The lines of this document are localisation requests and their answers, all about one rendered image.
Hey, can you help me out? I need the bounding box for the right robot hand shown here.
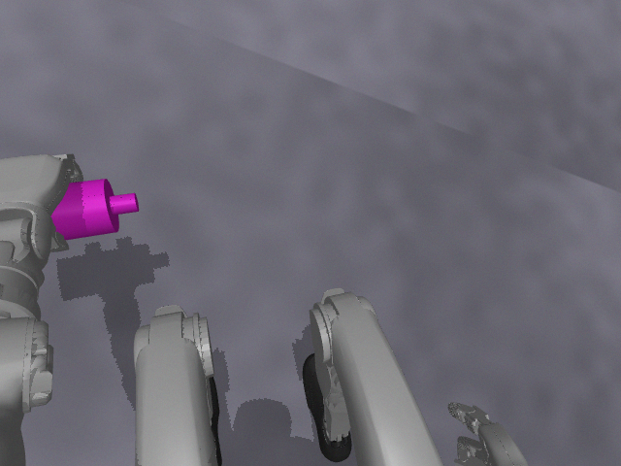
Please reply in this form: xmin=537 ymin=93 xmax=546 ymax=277
xmin=447 ymin=403 xmax=529 ymax=466

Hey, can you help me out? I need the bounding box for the bottle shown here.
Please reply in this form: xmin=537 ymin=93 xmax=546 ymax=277
xmin=51 ymin=179 xmax=139 ymax=240

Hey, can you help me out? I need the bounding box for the left robot hand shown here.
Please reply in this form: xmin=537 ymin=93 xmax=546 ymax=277
xmin=0 ymin=154 xmax=83 ymax=252

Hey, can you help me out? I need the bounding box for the left robot arm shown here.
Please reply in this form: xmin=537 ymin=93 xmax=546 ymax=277
xmin=0 ymin=202 xmax=53 ymax=466

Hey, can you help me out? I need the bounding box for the right robot foot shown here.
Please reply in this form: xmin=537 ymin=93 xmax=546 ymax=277
xmin=303 ymin=353 xmax=351 ymax=462

